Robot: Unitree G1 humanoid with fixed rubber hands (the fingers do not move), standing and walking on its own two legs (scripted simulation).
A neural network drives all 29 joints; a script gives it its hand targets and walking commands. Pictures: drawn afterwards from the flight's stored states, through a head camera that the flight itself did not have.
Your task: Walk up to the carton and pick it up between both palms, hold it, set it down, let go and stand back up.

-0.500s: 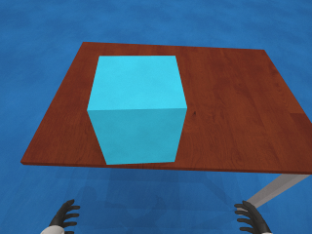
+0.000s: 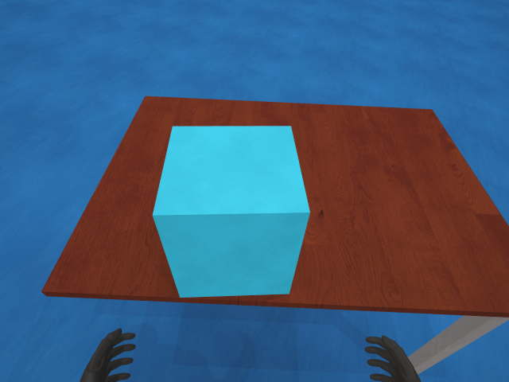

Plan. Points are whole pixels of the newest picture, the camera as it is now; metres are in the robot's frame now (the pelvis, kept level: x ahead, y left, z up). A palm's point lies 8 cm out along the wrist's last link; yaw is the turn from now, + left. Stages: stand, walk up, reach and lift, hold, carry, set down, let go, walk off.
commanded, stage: reach and lift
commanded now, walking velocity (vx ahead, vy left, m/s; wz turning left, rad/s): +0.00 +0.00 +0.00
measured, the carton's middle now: (233, 214) +0.41 +0.05 +0.03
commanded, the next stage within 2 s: none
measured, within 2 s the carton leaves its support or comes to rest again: neither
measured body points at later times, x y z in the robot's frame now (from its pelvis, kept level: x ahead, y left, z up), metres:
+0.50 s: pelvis +0.01 +0.00 +0.00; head +0.00 +0.01 +0.45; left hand +0.19 +0.25 -0.01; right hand +0.21 -0.18 -0.01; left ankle +0.00 +0.12 -0.75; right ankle -0.01 -0.13 -0.75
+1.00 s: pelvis +0.01 +0.00 +0.00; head +0.00 +0.01 +0.45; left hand +0.25 +0.25 +0.05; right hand +0.28 -0.16 +0.04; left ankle +0.00 +0.12 -0.75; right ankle -0.01 -0.13 -0.75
